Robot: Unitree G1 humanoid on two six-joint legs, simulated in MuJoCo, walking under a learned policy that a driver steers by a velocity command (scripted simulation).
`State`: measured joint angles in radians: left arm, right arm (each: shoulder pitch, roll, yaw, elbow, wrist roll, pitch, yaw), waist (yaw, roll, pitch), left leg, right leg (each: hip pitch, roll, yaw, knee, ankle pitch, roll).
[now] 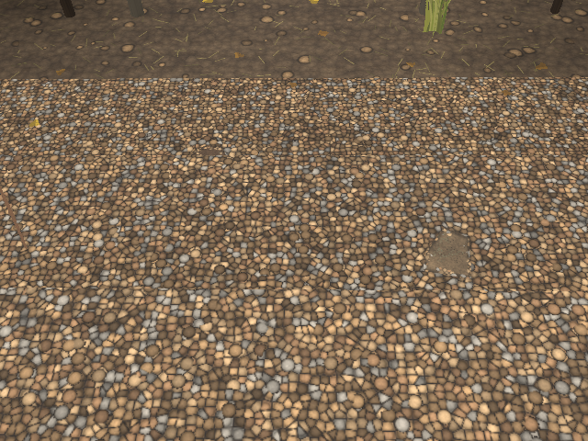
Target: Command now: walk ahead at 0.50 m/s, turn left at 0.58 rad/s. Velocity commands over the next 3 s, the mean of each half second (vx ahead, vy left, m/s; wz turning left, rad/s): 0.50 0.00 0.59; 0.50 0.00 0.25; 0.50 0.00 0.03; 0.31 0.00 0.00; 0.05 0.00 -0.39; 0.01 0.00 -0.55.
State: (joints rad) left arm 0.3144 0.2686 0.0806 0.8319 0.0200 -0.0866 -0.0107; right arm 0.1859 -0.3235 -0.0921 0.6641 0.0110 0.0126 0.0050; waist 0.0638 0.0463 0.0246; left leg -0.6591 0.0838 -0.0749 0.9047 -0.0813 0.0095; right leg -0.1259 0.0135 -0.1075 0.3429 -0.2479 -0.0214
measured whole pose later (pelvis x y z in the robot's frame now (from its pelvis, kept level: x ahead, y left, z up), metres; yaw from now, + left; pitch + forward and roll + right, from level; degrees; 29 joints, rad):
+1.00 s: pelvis +0.55 +0.09 -0.18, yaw +23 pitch +3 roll -1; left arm 0.44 0.22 0.04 0.96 -0.02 -0.06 0.01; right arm 0.05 -0.22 -0.04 0.66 0.01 -0.06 0.01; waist 0.10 0.03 0.00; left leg -0.64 0.03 -0.03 0.61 0.02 0.01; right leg -0.05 0.08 0.02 0.34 -0.33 -0.06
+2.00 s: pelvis +0.99 +0.28 -0.26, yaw +21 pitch +1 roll -4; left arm 0.53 0.21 0.04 0.90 -0.02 -0.05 0.05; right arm -0.02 -0.23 -0.03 0.68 0.01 -0.08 0.09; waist 0.12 0.08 0.01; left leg -0.51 0.02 -0.07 0.38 0.53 0.06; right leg -0.11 0.05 0.00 0.87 -0.78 0.01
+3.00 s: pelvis +1.12 +0.29 -0.36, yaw -8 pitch +3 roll +2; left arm 0.25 0.27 0.05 0.61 0.00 0.06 0.06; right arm 0.03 -0.25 -0.07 0.69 -0.01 0.03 -0.03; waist 0.03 0.02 0.01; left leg -0.55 -0.04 -0.12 0.83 -0.25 -0.08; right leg -0.36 0.11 0.19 0.61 -0.28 -0.05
